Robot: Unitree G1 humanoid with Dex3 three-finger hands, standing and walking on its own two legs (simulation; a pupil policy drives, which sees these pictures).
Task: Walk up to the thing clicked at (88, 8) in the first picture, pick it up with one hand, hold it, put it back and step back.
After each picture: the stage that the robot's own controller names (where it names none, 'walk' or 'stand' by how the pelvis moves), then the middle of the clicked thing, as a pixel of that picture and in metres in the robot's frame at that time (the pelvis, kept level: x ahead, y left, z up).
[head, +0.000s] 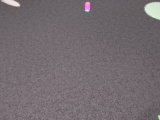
stand; (87, 6) +2.14 -0.16 -0.72
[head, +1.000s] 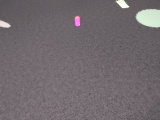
walk; (77, 21) +2.01 +0.13 -0.70
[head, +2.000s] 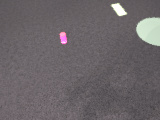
walk; (63, 38) +1.38 +0.27 -0.72
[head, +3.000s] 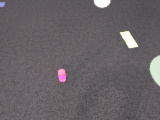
walk; (62, 75) +0.88 +0.22 -0.71
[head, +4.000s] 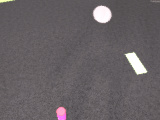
walk; (61, 114) +0.52 +0.14 -0.69
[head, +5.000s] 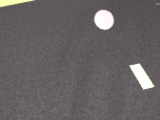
stand; out of the picture +0.32 +0.14 -0.71
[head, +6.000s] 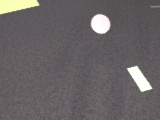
stand; out of the picture +0.31 +0.15 -0.72
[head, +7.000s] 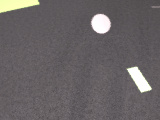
stand; out of the picture +0.30 +0.15 -0.73
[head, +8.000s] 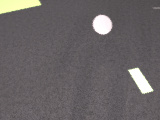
stand; out of the picture +0.30 +0.15 -0.73
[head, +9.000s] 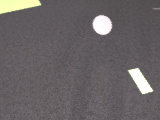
go down; out of the picture +0.30 +0.15 -0.73
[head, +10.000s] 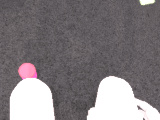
go down; (28, 73) +0.39 +0.19 -0.31
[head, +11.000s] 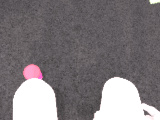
approach; (33, 75) +0.38 +0.20 -0.29
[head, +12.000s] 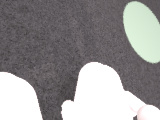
close in; out of the picture +0.36 +0.23 -0.22
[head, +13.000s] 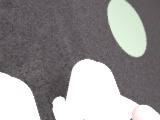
close; out of the picture +0.37 +0.24 -0.22
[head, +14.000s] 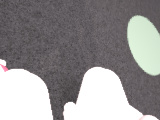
lift; out of the picture +0.32 +0.22 -0.18
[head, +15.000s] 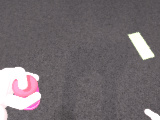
lift; (27, 93) +0.31 +0.17 +0.01
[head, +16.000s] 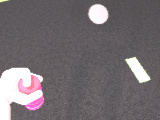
hold; (31, 93) +0.32 +0.17 +0.01
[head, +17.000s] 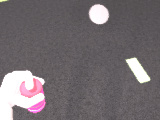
hold; (33, 95) +0.31 +0.17 +0.00
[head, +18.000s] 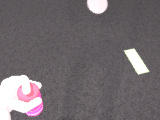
crouch; (31, 99) +0.31 +0.18 -0.04
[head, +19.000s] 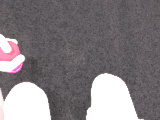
lower; (9, 58) +0.42 +0.20 -0.11
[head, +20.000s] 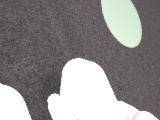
lower; out of the picture +0.42 +0.26 -0.23
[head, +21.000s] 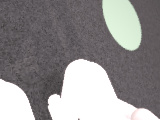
lower; out of the picture +0.41 +0.25 -0.23
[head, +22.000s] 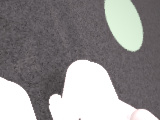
lower; out of the picture +0.40 +0.24 -0.23
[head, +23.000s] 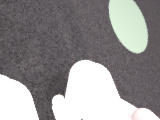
lower; out of the picture +0.38 +0.23 -0.23
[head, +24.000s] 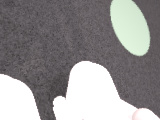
open; out of the picture +0.37 +0.21 -0.23
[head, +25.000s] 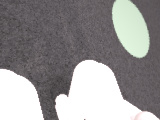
stand; out of the picture +0.36 +0.20 -0.23
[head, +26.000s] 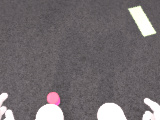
walk; (53, 99) +0.36 +0.14 -0.50
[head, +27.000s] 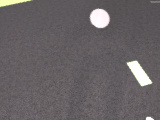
stand; out of the picture +0.31 +0.12 -0.66
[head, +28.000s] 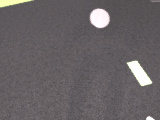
stand; out of the picture +0.31 +0.13 -0.67
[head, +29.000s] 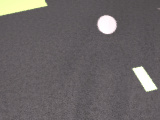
stand; out of the picture +0.33 +0.11 -0.72
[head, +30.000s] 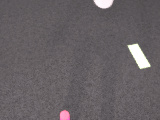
walk; (64, 117) +0.38 +0.08 -0.69
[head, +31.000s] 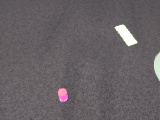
walk; (62, 95) +0.54 +0.13 -0.69
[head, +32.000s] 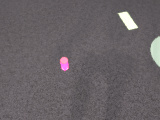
walk; (64, 63) +0.84 +0.16 -0.69
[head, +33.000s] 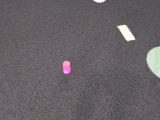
stand; (66, 67) +0.96 +0.13 -0.71
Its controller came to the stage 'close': yes
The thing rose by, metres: 0.70
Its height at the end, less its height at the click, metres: +0.00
